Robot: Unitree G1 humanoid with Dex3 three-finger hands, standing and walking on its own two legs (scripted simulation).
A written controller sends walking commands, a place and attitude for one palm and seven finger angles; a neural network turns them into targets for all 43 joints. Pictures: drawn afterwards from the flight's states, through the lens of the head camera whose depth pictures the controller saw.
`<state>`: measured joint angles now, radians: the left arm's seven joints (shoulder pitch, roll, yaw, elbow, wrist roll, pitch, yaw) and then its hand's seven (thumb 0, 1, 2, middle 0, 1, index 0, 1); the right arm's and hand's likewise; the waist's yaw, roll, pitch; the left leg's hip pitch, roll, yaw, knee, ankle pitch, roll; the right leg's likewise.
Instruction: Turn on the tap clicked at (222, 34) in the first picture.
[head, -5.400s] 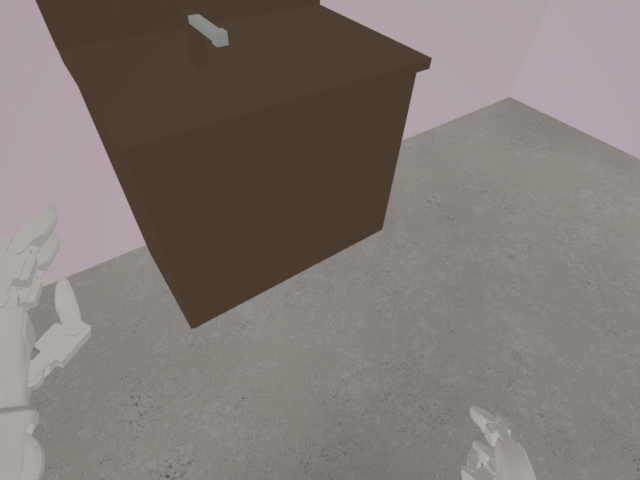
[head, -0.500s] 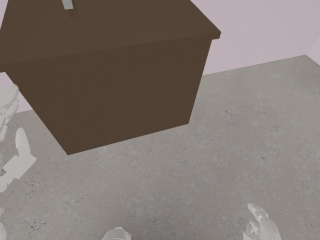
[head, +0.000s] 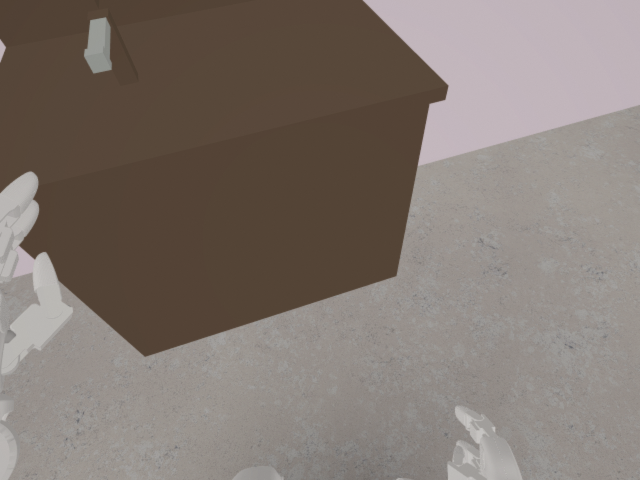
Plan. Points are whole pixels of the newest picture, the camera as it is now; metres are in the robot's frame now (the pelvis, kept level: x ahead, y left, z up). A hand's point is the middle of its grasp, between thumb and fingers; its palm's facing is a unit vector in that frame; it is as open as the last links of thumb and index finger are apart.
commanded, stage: take the last steps up to it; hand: left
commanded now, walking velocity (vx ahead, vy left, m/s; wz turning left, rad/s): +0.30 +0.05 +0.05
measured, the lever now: (98, 59) +0.66 +0.39 +0.18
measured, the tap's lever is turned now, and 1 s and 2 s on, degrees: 0 0 0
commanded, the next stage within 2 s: come to a stop and stand still in 0.94 s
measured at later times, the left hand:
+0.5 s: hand (90, 194) +0.36 +0.26 +0.19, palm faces +0.42 -0.83 -0.38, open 7.4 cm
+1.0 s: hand (166, 157) +0.43 +0.20 +0.18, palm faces +0.35 -0.83 -0.43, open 7.4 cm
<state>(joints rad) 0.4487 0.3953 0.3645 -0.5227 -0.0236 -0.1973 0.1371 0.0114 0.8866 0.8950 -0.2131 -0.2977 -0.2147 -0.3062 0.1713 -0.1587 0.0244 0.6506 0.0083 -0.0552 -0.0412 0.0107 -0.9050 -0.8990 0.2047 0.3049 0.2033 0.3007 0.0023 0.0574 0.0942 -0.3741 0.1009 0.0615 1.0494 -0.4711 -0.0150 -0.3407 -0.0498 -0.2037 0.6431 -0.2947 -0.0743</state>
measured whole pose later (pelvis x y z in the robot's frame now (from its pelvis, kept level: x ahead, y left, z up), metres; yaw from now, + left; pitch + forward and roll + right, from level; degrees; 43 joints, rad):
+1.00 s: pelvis +0.21 -0.03 +0.02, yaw +1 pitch +0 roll +1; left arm 0.50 0.36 0.34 -0.55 -0.02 -0.22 0.15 0.01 0.89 0.89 -0.21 -0.30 -0.21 -0.31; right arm 0.18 -0.26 -0.03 0.61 0.00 -0.05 -0.06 0.01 -0.91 -0.90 0.20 0.30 0.20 0.30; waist -0.03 -0.03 0.08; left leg -0.43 0.07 0.11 0.79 -0.34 -0.01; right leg -0.23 -0.07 -0.16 0.50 -0.27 -0.03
